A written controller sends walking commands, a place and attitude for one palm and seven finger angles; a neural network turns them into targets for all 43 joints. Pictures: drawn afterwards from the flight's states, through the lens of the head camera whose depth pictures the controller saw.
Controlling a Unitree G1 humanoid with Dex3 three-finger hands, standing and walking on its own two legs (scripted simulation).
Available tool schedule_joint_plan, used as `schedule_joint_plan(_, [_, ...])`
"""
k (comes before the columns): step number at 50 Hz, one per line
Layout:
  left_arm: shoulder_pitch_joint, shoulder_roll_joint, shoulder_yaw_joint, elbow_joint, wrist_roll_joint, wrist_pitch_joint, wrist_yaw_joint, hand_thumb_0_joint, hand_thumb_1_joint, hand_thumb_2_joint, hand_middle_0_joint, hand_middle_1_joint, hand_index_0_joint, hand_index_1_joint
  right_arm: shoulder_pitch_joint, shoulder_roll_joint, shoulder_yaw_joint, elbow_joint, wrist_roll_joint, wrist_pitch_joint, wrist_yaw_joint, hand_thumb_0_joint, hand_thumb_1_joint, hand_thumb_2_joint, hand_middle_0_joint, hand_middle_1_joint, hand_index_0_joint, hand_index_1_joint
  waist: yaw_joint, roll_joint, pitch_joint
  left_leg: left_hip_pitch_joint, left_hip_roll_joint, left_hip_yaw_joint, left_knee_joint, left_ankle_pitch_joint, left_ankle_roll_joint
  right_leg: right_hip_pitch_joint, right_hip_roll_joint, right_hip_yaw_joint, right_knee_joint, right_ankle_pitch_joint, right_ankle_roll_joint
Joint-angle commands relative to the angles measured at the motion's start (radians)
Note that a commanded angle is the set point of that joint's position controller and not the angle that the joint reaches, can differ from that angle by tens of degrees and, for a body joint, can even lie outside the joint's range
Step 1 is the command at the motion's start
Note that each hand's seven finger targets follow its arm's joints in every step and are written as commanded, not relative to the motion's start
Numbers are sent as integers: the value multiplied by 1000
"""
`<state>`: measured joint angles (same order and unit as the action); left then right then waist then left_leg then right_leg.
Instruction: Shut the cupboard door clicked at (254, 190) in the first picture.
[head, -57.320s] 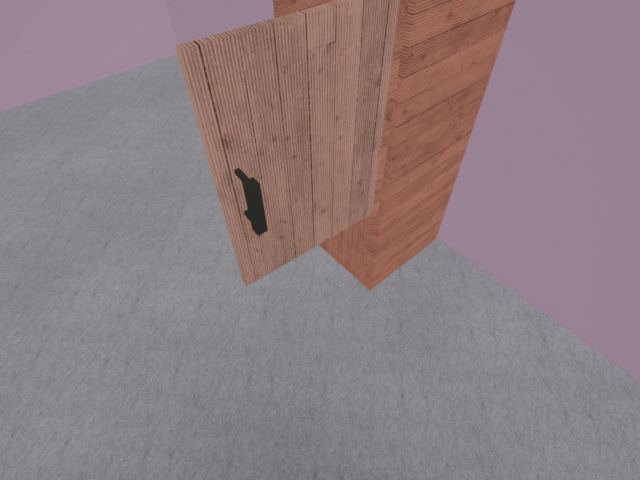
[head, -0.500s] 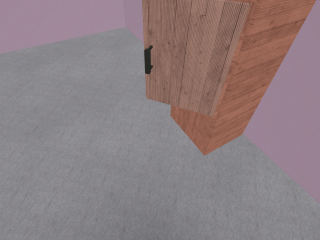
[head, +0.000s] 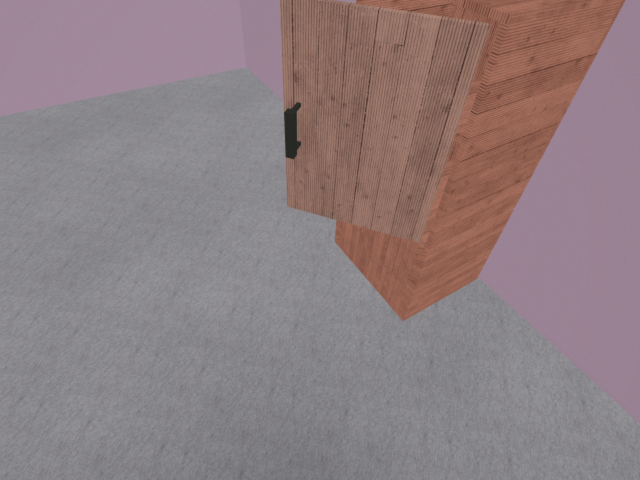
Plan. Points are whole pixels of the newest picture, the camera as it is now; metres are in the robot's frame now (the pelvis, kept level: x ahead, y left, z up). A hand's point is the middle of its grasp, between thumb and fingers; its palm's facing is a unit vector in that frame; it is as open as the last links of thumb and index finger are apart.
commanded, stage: look to check the result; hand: left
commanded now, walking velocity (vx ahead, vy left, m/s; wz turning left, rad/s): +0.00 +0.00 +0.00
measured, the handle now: (294, 130) +0.93 +0.11 -0.05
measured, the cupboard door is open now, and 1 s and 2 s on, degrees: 38 38 38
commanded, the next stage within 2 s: walk to a spot facing it in 0.50 s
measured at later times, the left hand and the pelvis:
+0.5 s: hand out of the picture -0.01 +0.17 -0.17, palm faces +0.02 -0.98 -0.20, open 7.4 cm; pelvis +0.01 -0.01 +0.00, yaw +0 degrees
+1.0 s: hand out of the picture +0.04 +0.20 -0.20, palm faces +0.20 -0.95 -0.22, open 7.4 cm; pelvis +0.02 +0.00 -0.02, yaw +11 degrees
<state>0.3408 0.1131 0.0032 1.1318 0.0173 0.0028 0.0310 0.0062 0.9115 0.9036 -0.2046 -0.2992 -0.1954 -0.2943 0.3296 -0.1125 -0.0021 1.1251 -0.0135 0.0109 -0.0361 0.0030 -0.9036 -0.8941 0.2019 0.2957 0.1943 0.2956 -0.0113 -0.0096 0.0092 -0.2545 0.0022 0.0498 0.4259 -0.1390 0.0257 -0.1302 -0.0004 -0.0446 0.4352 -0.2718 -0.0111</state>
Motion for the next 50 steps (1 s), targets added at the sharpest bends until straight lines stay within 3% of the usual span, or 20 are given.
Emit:
schedule_joint_plan(1, [90, 102, 23, -5, -4, -8, 8, 0, 900, 900, -200, -300, -200, -300, 62, -97, -18, -24, 1, -9, -6, 0, -900, -900, 200, 300, 200, 300, 2, 29, 108, 31, 86, -119, -103, -83, 8, -125, -88, 90, -128, -14, -36])
schedule_joint_plan(18, [59, 142, 24, -1, -4, -10, 4, 0, 900, 900, -200, -300, -200, -300, 16, -141, -23, -26, 2, -8, -4, 0, -900, -900, 200, 300, 200, 300, 2, 14, 110, 65, 91, -112, -102, -66, 6, -122, -92, 99, -148, -18, -36])
schedule_joint_plan(29, [31, 166, 28, -8, -4, -14, 3, 0, 900, 900, -200, -300, -200, -300, -19, -166, -21, -27, 4, -15, -4, 0, -900, -900, 200, 300, 200, 300, 8, 11, 85, 90, 100, -109, -92, 23, 6, -84, -96, 96, -149, 51, -35])
schedule_joint_plan(33, [28, 142, 29, -13, -7, -6, 7, 0, 900, 900, -200, -300, -200, -300, -15, -134, -14, -30, 1, -8, -1, 0, -900, -900, 200, 300, 200, 300, 7, 9, 80, 54, 91, -111, -62, 67, 0, -55, -108, 77, -115, 80, -29])
schedule_joint_plan(37, [11, 187, 62, -59, -3, 8, 11, 0, 900, 900, -200, -300, -200, -300, -34, -146, -33, -70, -2, 10, 6, 0, -900, -900, 200, 300, 200, 300, 13, -15, 76, -49, 57, -100, 61, 72, -6, -42, -171, 68, -68, 91, -63])
schedule_joint_plan(39, [-13, 215, 78, -93, 3, 12, 13, 0, 900, 900, -200, -300, -200, -300, -38, -145, -44, -99, -3, 20, 10, 0, -900, -900, 200, 300, 200, 300, 12, -95, 65, -90, 32, -59, 190, 23, -18, -49, -249, 95, -82, 106, -109])
schedule_joint_plan(42, [-79, 233, 94, -147, 13, 12, 14, 0, 900, 900, -200, -300, -200, -300, -63, -142, -62, -142, -8, 33, 20, 0, -900, -900, 200, 300, 200, 300, 0, -129, 95, -154, 48, -22, 389, -262, -39, -80, -356, 80, -61, 270, -176])
schedule_joint_plan(43, [-91, 241, 99, -159, 15, 12, 14, 0, 900, 900, -200, -300, -200, -300, -69, -143, -63, -154, -6, 31, 25, 0, -900, -900, 200, 300, 200, 300, 0, -104, 99, -157, 59, -18, 353, -275, -41, -62, -364, 51, -14, 348, -171])
schedule_joint_plan(44, [-92, 243, 103, -167, 14, 13, 14, 0, 900, 900, -200, -300, -200, -300, -57, -146, -63, -161, -4, 27, 28, 0, -900, -900, 200, 300, 200, 300, -5, -64, 80, -125, 72, -25, 270, -187, -37, -50, -349, 13, 63, 397, -144])
schedule_joint_plan(45, [-86, 247, 103, -178, 9, 15, 11, 0, 900, 900, -200, -300, -200, -300, -23, -164, -64, -161, -6, 23, 30, 0, -900, -900, 200, 300, 200, 300, -16, 6, 52, -41, 89, -61, 171, 42, -19, -87, -298, -56, 173, 359, -87])
schedule_joint_plan(46, [-53, 215, 101, -193, 2, 21, 9, 0, 900, 900, -200, -300, -200, -300, 16, -212, -72, -165, -16, 17, 27, 0, -900, -900, 200, 300, 200, 300, -19, 187, 31, 18, 184, -245, 60, 364, 47, -167, -182, -125, 321, 159, -6])
schedule_joint_plan(47, [-63, 186, 93, -220, -6, 27, 13, 0, 900, 900, -200, -300, -200, -300, 61, -269, -84, -162, -24, 15, 19, 0, -900, -900, 200, 300, 200, 300, -40, 332, -3, 90, 322, -507, -59, 480, 159, -288, -55, -104, 520, -332, 37])
schedule_joint_plan(48, [-135, 192, 92, -238, 2, 41, 16, 0, 900, 900, -200, -300, -200, -300, 95, -299, -91, -145, -25, 20, 9, 0, -900, -900, 200, 300, 200, 300, -70, 298, -29, 70, 341, -589, -142, 235, 171, -329, -43, 15, 679, -380, 25])
schedule_joint_plan(49, [-172, 203, 91, -256, 5, 39, 11, 0, 900, 900, -200, -300, -200, -300, 71, -291, -91, -158, -22, 18, 8, 0, -900, -900, 200, 300, 200, 300, -51, 180, -11, 43, 333, -596, -158, 54, 171, -379, -61, 72, 727, -303, 22])
schedule_joint_plan(50, [-169, 195, 95, -260, 8, 30, 4, 0, 900, 900, -200, -300, -200, -300, 21, -289, -90, -180, -24, 14, 5, 0, -900, -900, 200, 300, 200, 300, -32, 127, -12, 25, 307, -544, -159, -31, 166, -403, -70, 86, 733, -227, 31])
